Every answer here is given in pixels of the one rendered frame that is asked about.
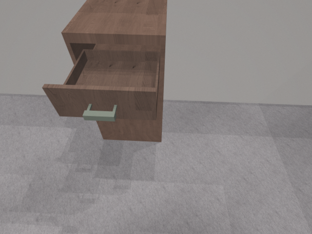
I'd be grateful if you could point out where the drawer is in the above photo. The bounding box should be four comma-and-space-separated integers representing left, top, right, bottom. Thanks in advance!
42, 49, 160, 120

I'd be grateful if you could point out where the cabinet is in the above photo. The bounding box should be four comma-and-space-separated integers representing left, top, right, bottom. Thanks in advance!
61, 0, 167, 142

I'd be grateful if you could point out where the handle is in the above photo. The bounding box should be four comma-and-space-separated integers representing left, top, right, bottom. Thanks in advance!
82, 104, 117, 121

